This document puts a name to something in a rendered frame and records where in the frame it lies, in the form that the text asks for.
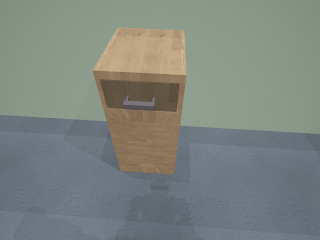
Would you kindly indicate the handle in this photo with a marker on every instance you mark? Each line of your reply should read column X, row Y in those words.
column 139, row 105

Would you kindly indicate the cabinet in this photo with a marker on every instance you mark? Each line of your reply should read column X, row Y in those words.
column 144, row 141

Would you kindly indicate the drawer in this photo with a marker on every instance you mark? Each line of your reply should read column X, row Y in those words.
column 166, row 94

